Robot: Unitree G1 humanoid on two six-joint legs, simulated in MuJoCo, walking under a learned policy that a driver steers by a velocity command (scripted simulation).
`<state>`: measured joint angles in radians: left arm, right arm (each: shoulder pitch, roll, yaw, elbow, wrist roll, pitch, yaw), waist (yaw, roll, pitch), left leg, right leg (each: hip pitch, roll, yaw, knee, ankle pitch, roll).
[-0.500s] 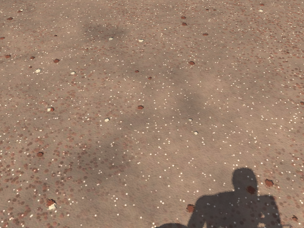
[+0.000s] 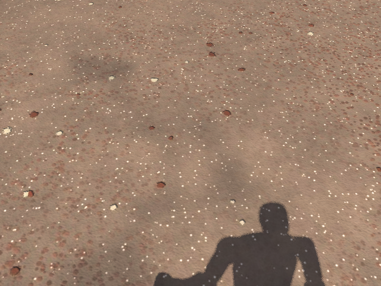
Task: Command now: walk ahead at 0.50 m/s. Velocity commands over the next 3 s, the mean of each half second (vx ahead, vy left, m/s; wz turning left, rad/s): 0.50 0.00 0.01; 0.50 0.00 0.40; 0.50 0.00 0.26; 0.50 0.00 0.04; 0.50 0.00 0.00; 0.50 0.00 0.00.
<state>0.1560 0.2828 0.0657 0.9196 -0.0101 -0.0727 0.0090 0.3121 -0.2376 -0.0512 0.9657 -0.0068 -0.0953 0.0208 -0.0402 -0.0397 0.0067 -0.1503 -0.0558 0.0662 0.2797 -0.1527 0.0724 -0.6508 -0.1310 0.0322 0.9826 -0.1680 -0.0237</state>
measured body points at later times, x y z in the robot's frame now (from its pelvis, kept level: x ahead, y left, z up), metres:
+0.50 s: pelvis +0.29 -0.07 +0.00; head +0.31 -0.08 +0.45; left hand +0.35 +0.19 -0.13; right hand +0.39 -0.35 -0.14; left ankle +0.30 +0.09 -0.67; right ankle +0.31 -0.15 -0.75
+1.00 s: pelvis +0.57 +0.01 -0.01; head +0.61 +0.02 +0.43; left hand +0.61 +0.30 -0.13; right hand +0.75 -0.23 -0.13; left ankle +0.61 +0.08 -0.75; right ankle +0.54 -0.16 -0.65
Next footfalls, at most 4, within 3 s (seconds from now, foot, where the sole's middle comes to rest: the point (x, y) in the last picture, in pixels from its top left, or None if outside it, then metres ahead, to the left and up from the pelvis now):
0.28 right None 0.35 -0.16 -0.79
0.84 left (161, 248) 0.65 0.09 -0.79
1.36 right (187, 172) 0.99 -0.02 -0.79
1.88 left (113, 141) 1.17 0.32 -0.79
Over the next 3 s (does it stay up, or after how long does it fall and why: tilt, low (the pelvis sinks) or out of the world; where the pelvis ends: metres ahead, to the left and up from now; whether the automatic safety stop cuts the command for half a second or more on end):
stays up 1.63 0.40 -0.02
